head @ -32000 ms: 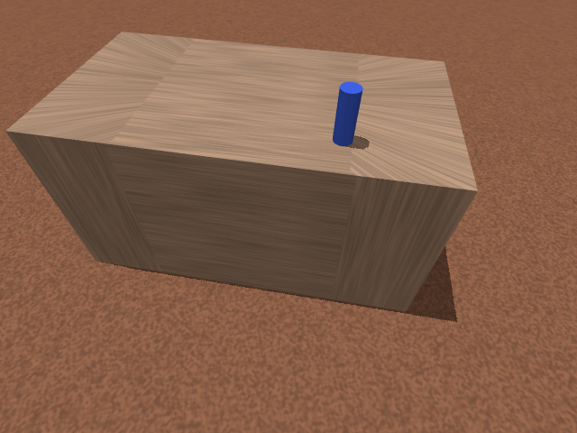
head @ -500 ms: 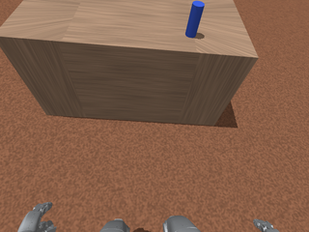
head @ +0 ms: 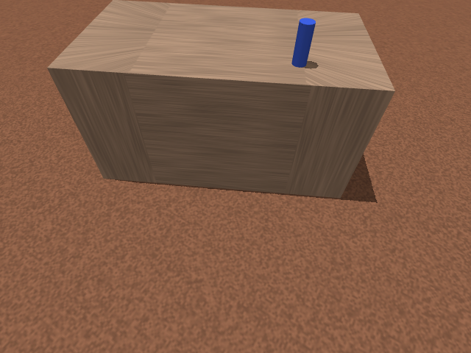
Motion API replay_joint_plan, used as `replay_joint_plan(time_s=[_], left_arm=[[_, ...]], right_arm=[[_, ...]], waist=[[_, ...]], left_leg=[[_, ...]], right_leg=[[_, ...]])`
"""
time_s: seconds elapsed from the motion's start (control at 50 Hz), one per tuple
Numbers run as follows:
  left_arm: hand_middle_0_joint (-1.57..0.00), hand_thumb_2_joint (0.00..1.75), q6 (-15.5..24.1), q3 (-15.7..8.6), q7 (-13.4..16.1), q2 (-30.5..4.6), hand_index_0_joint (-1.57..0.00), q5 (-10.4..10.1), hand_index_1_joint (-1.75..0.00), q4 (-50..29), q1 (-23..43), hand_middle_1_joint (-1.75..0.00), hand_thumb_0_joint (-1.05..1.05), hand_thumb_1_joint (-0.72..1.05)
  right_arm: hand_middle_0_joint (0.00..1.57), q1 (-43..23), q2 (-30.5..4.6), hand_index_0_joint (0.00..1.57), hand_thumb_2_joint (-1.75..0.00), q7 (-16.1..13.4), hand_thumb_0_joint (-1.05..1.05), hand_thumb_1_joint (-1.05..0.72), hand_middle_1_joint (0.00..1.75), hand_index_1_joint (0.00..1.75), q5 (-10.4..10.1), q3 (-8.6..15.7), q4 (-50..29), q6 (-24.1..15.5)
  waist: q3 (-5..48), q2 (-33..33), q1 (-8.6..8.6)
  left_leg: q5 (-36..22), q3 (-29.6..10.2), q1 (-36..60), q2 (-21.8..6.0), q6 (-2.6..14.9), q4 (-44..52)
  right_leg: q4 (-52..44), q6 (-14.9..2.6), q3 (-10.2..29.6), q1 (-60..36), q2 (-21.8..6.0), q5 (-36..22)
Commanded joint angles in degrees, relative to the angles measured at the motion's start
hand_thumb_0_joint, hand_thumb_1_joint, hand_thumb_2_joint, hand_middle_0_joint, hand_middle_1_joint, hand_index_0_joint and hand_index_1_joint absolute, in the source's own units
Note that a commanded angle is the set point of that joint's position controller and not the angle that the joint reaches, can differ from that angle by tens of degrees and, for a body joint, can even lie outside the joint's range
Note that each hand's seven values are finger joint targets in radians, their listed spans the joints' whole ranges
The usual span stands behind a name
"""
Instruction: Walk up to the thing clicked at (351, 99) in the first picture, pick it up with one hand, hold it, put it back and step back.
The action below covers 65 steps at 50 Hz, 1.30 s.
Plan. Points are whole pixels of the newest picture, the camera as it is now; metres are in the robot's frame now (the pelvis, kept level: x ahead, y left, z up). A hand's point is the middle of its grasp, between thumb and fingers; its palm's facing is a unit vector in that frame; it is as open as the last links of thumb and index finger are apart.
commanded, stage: step back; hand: right
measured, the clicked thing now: (303, 43) +1.14 -0.19 -0.03
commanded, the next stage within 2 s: stand in 0.76 s
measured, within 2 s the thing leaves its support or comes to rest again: neither
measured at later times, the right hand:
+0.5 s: hand out of the picture +0.12 -0.25 -0.14, palm faces -0.07 +0.93 -0.37, open 7.4 cm
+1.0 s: hand out of the picture +0.15 -0.23 -0.12, palm faces -0.02 +0.94 -0.33, open 7.4 cm
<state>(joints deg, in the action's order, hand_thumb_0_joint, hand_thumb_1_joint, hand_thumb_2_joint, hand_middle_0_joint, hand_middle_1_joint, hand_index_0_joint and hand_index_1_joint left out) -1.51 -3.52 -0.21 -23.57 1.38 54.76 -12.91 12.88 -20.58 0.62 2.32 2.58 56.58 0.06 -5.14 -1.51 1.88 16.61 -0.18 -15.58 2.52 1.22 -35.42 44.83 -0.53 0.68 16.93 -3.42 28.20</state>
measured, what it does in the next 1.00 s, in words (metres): stands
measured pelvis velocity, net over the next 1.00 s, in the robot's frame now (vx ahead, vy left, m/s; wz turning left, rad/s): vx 0.03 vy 0.01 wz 0.01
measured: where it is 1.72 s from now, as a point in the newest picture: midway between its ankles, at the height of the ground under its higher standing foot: outside the picture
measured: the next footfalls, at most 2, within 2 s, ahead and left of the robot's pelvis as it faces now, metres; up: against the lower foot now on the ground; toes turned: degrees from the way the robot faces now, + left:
none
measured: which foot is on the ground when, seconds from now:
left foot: down 0.00-1.00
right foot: down 0.00-1.00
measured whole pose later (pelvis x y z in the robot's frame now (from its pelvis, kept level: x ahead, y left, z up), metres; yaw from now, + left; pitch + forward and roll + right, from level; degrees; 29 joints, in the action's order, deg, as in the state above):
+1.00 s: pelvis +0.03 +0.01 +0.02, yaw +1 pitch -3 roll +0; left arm 1.0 -0.1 -0.1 -20.0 0.5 63.7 -3.9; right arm 1.7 -19.2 0.3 0.4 0.6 63.2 -0.9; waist -4.4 -0.1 0.0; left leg 10.0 0.7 -8.0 -0.5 -0.1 -20.9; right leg 19.5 1.4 -0.8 3.5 -1.7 13.1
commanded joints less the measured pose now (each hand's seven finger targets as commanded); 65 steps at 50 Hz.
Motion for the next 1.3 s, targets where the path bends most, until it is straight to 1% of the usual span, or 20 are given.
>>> replay_joint_plan(time_s=[0.0, 0.06, 0.08, 0.1, 0.12, 0.14, 0.18, 0.24, 0.32, 0.34, 0.36, 0.38, 0.4, 0.44, 0.48, 0.56, 0.72, 0.82, 1.18, 1.28], left_arm=[[-0.2, 0.9, 2.3, -2.6, -0.1, -9.7, -0.2, -0.8, -0.3, -3.3, 2.7, -0.3, 0.0, 0.9], [-0.2, 0.9, 3.4, -2.9, -0.1, -8.4, -0.2, -0.2, -0.3, 0.2, -1.2, -0.3, 0.0, 0.9], [-0.2, 0.9, 3.6, -3.2, 0.3, -9.2, -0.2, 0.3, -0.3, 0.8, -1.8, -0.3, 0.0, 0.9], [-0.2, 0.9, 3.9, -4.0, 0.5, -12.2, -0.2, 0.9, -0.3, 0.6, -2.1, -0.3, 0.0, 0.9], [-0.2, 0.9, 4.0, -4.5, 0.6, -15.5, -0.2, 1.1, -0.3, 0.9, -2.6, -0.3, 0.0, 0.9], [-0.2, 0.9, 4.3, -4.7, 0.7, -16.8, -0.2, 1.5, -0.3, -0.8, 3.0, -0.3, 0.0, 0.9], [-0.2, 0.9, 5.2, -4.0, 1.1, -13.4, -0.2, 0.9, -0.3, -1.8, 4.9, -0.3, 0.0, 0.9], [-0.2, 0.9, 5.3, -3.7, 0.7, -12.8, -0.2, 0.8, -0.3, -1.5, 5.6, -0.3, 0.0, 0.9], [-0.2, 0.9, 4.0, -2.1, 0.3, -10.4, -0.2, 0.2, -0.3, -1.6, 7.6, -0.3, 0.0, 0.9], [-0.2, 0.9, 3.7, -1.3, 0.2, -8.1, -0.2, -0.3, -0.3, -2.0, 7.1, -0.3, 0.0, 0.9], [-0.2, 0.9, 3.4, -0.9, 0.2, -7.0, -0.2, -1.3, -0.3, -1.4, 6.9, -0.3, 0.0, 0.9], [-0.2, 0.9, 3.1, -1.5, 0.4, -8.1, -0.2, -1.4, -0.3, -0.2, 6.4, -0.3, 0.0, 0.9], [-0.2, 0.9, 3.2, -1.1, 0.4, -8.1, -0.2, -1.1, -0.3, 0.1, 6.6, -0.3, 0.0, 0.9], [-0.2, 0.9, 3.9, -1.0, 0.7, -8.3, -0.2, -0.8, -0.3, 1.7, 4.8, -0.3, 0.0, 0.9], [-0.2, 0.9, 4.5, -1.4, 0.8, -10.6, -0.2, -0.6, -0.3, 2.5, 5.0, -0.3, 0.0, 0.9], [-0.2, 0.9, 4.2, -1.2, 1.2, -10.6, -0.2, -0.9, -0.3, 2.3, 7.0, -0.3, 0.0, 0.9], [-0.2, 0.9, 3.8, -0.7, 1.3, -10.0, -0.2, -0.6, -0.3, 3.5, 9.2, -0.3, 0.0, 0.9], [-0.2, 0.9, 3.7, 0.5, 1.2, -8.7, -0.2, -1.3, -0.3, 4.9, 10.2, -0.3, 0.0, 0.9], [-0.2, 0.9, 3.7, 1.0, 0.5, -8.9, -0.2, -0.8, -0.3, 6.9, 10.4, -0.3, 0.0, 0.9], [-0.2, 0.9, 3.7, 1.2, 0.3, -8.5, -0.2, -0.8, -0.3, 6.8, 9.2, -0.3, 0.0, 0.9]], right_arm=[[0.2, -6.2, -16.2, 0.2, -0.9, -0.9, 0.0, -0.9, 0.3, 0.3, 0.1, 3.5, -5.6, -2.6], [0.2, -8.0, -14.2, 0.2, -0.9, -0.2, 0.0, -0.9, 0.3, 0.3, -0.3, 3.0, -4.7, -1.4], [0.2, -7.4, -12.1, 0.2, -0.9, -0.2, 0.0, -0.9, 0.3, 0.3, -0.8, 2.4, -4.7, -1.1], [0.2, -7.1, -10.3, 0.2, -0.9, -0.2, 0.0, -0.9, 0.3, 0.3, -1.0, 2.0, -5.4, -1.0], [0.2, -8.3, -9.7, 0.2, -0.9, -0.5, 0.0, -0.9, 0.3, 0.3, -0.8, 2.1, -5.4, -0.7], [0.2, -7.0, -11.4, 0.2, -0.9, -0.8, 0.0, -0.9, 0.3, 0.3, -0.5, 2.8, -4.4, -0.6], [0.2, -4.6, -11.3, 0.2, -0.9, -0.5, 0.0, -0.9, 0.3, 0.3, -1.0, 2.6, -3.3, -1.4], [0.2, -3.3, -10.5, 0.2, -0.9, -0.2, 0.0, -0.9, 0.3, 0.3, -0.8, 2.3, -2.3, -2.1], [0.2, -1.2, -9.9, 0.2, -0.9, -0.5, 0.0, -0.9, 0.3, 0.3, -0.3, 3.2, -0.4, -2.5], [0.2, -0.6, -12.0, 0.2, -0.9, -1.0, 0.0, -0.9, 0.3, 0.3, 0.0, 3.6, -0.5, -2.9], [0.2, -3.7, -13.8, 0.2, -0.9, -1.0, 0.0, -0.9, 0.3, 0.3, -0.4, 3.3, -1.3, -3.1], [0.2, -5.7, -15.8, 0.2, -0.9, -0.8, 0.0, -0.9, 0.3, 0.3, -0.7, 3.4, -1.6, -3.0], [0.2, -6.9, -15.1, 0.2, -0.9, -0.8, 0.0, -0.9, 0.3, 0.3, -0.6, 3.1, -1.6, -2.8], [0.2, -10.3, -13.2, 0.2, -0.9, -0.8, 0.0, -0.9, 0.3, 0.3, -0.9, 2.2, -2.0, -2.4], [0.2, -9.3, -11.4, 0.2, -0.9, -1.0, 0.0, -0.9, 0.3, 0.3, -1.4, 1.8, -1.1, -2.4], [0.2, -8.8, -11.6, 0.2, -0.9, -1.2, 0.0, -0.9, 0.3, 0.3, -1.4, 1.9, 0.5, -2.4], [0.2, -12.7, -10.8, 0.2, -0.9, -1.2, 0.0, -0.9, 0.3, 0.3, -1.5, 1.8, 1.2, -1.8], [0.2, -12.3, -10.9, 0.2, -0.9, -1.0, 0.0, -0.9, 0.3, 0.3, -2.2, 0.9, 2.7, -2.1], [0.2, -12.6, -11.3, 0.2, -0.9, -0.4, 0.0, -0.9, 0.3, 0.3, -1.9, 0.2, 5.6, -1.9], [0.2, -11.6, -11.4, 0.2, -0.9, -0.4, 0.0, -0.9, 0.3, 0.3, -1.8, 0.2, 5.9, -2.1]], waist=[[0.1, 7.9, -0.11], [2.3, 9.3, 1.32], [2.8, 7.0, 2.08], [2.1, 0.4, 2.45], [0.1, -6.6, 2.98], [-3.9, -6.3, 1.16], [-3.2, -1.3, -0.07], [2.5, -5.6, -0.05], [4.9, -3.6, -2.68], [6.9, 2.0, -2.82], [6.9, 8.2, -1.08], [6.1, 7.8, -0.52], [6.4, 6.7, -0.34], [6.9, 7.8, 1.01], [8.2, 5.2, -0.05], [10.2, 3.5, -1.09], [8.6, 1.4, -1.04], [10.0, 1.1, -1.99], [5.5, 1.7, -2.15], [6.3, 2.7, -1.95]], left_leg=[[22.7, -21.7, -3.6, -16.4, 9.88, 20.9], [16.9, -13.0, -9.1, -11.7, 5.15, 16.8], [15.1, -10.6, -11.9, -9.8, 2.94, 13.2], [15.4, -7.4, -17.3, -5.5, 0.27, 7.0], [16.2, -4.7, -17.1, -0.1, -0.52, -4.0], [14.0, -5.3, -14.1, -1.9, -1.19, -11.6], [8.8, -7.4, -14.7, -3.8, -0.93, -10.2], [8.6, -3.2, -7.2, -4.1, -1.3, -4.0], [-6.0, 0.2, 8.0, -2.6, -0.5, 12.1], [-10.2, -8.6, 9.9, -9.1, 1.63, 13.6], [-6.1, -18.0, 5.5, -15.1, 5.69, 16.4], [-2.6, -19.5, 1.7, -17.9, 9.21, 16.5], [-4.6, -17.8, 2.5, -17.2, 8.78, 15.8], [-12.8, -11.5, 1.4, -13.5, 4.54, 12.5], [-16.9, -6.3, -0.2, -9.3, 1.36, 8.9], [-26.1, -4.3, 5.7, -9.0, 1.58, 7.2], [-19.4, -4.2, 4.9, -9.5, 1.91, 10.0], [-29.8, -4.9, 12.6, -10.2, 0.6, 13.3], [-8.6, -5.1, 9.5, -9.7, -0.74, 20.7], [-9.4, -5.2, 9.5, -9.8, -0.66, 20.6]], right_leg=[[0.3, -1.38, 1.1, 3.9, -0.3, 1.7], [-17.2, -1.4, -3.2, -10.3, 3.2, -6.8], [-19.8, -1.96, -1.2, -14.9, 3.0, -7.8], [-24.2, -4.2, 9.7, -15.8, -2.5, 0.9], [-33.1, -8.0, 23.9, -8.3, -12.2, 19.3], [-36.2, -11.58, 28.5, 0.1, -18.6, 24.2], [-32.4, -10.88, 21.7, -5.3, -15.1, 6.8], [-27.5, -8.91, 11.7, -7.0, -12.0, -10.3], [-16.6, -4.76, 2.7, -1.0, -7.4, -24.6], [-11.5, -2.22, 0.0, 0.7, -4.0, -24.5], [-8.1, 0.05, -2.6, 0.4, 1.2, -9.7], [-9.2, -0.62, -2.1, -3.0, 1.8, -2.1], [-12.2, -0.94, -1.5, -3.9, 1.4, -3.0], [-18.5, -1.31, -0.1, -8.5, -0.3, -12.9], [-19.9, -2.44, 3.2, -13.3, -2.9, -23.0], [-17.6, -2.46, 2.1, -12.1, -3.7, -32.8], [-20.0, -1.61, 2.1, -12.4, -3.2, -29.0], [-24.0, -0.29, 2.6, -12.9, -4.0, -35.7], [-31.5, -0.1, 3.8, -10.1, -4.1, -17.0], [-31.1, -0.38, 3.9, -9.9, -4.1, -17.6]])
